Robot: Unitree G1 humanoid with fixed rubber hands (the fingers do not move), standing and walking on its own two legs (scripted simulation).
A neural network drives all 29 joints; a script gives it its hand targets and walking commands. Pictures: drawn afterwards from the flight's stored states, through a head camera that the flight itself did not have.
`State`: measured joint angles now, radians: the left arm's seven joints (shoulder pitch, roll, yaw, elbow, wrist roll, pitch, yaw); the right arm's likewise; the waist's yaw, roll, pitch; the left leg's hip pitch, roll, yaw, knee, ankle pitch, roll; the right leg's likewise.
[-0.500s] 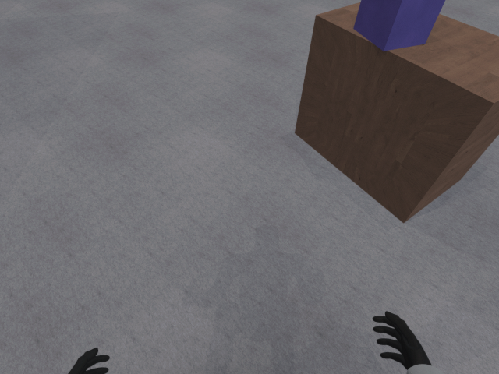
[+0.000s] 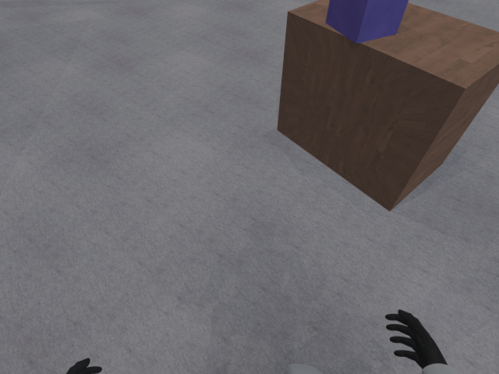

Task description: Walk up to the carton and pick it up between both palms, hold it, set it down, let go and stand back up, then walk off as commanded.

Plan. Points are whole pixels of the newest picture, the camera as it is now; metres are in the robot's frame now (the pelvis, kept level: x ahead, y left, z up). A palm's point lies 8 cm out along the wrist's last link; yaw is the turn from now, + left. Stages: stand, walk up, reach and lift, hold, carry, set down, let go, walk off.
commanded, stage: walk up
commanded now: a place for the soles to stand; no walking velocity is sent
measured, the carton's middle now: out of the picture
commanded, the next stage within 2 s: none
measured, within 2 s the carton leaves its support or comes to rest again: neither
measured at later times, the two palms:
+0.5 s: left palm (100, 287) +0.27 +0.26 -0.04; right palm (474, 328) +0.20 -0.39 -0.09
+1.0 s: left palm (150, 182) +0.56 +0.24 -0.09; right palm (443, 268) +0.29 -0.35 -0.04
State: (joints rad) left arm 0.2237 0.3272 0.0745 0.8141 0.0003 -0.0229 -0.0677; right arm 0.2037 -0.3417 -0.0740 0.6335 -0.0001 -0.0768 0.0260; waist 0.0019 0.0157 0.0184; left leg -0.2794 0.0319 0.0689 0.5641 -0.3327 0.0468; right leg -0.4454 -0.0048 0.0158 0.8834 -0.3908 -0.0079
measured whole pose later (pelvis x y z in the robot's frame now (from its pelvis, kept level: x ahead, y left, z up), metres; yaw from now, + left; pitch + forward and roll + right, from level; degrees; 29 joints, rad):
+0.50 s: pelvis +0.15 -0.06 +0.01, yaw -18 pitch +0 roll +2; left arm 0.39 0.40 0.09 0.81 0.00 -0.09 -0.01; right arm 0.21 -0.43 -0.13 0.63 -0.01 -0.02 0.08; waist 0.05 0.10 0.03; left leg -0.46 0.06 -0.04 0.95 -0.33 0.00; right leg -0.18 0.01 0.17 0.51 -0.34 -0.01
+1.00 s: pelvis +0.34 -0.01 +0.01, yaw -29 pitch +1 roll -2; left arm 0.38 0.42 0.06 0.79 0.00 -0.08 0.00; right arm 0.21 -0.42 -0.11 0.63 -0.01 -0.06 0.05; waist -0.07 0.01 0.03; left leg -0.13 0.03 0.17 0.49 -0.37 0.06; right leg -0.52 0.02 0.07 0.91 -0.27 0.01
